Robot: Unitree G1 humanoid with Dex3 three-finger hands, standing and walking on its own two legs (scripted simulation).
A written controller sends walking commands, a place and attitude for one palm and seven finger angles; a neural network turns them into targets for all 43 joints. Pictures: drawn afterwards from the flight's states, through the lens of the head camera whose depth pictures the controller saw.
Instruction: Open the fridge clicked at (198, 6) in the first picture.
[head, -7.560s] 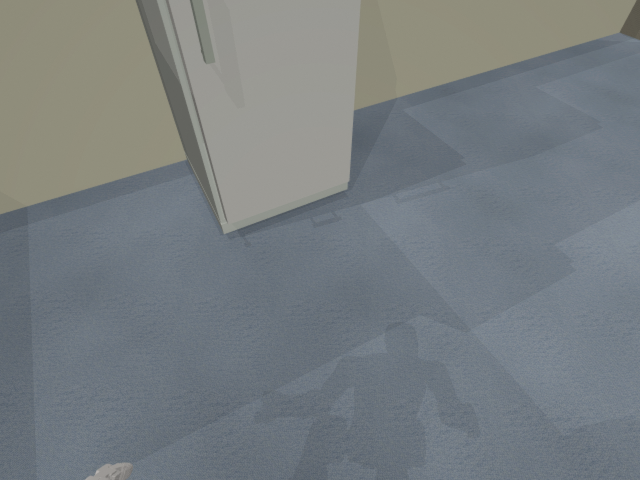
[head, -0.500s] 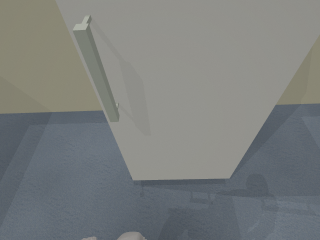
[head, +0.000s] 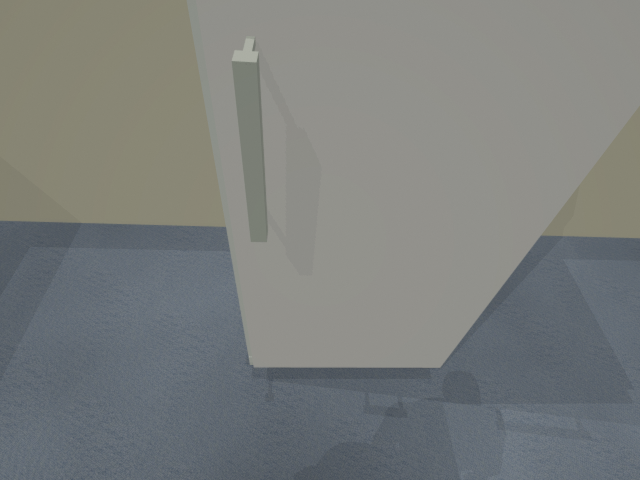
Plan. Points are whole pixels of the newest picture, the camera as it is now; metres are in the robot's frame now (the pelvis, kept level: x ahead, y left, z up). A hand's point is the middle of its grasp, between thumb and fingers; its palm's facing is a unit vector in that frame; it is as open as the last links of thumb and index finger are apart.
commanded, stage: come to a stop and stand still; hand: left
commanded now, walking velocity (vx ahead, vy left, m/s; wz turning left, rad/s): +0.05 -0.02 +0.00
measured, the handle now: (255, 154) +0.50 +0.13 +0.14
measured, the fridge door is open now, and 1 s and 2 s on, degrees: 0 0 0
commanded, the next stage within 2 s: look again from close up in 0.74 s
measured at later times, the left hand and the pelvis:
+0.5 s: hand out of the picture -0.02 +0.09 -0.18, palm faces +0.04 -0.99 -0.16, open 7.3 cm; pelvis -0.01 -0.06 -0.01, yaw +0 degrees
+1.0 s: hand out of the picture -0.01 +0.14 -0.20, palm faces +0.03 -0.98 -0.17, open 7.4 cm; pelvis -0.01 -0.02 -0.02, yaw +0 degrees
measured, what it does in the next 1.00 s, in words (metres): steps on the spot: right foot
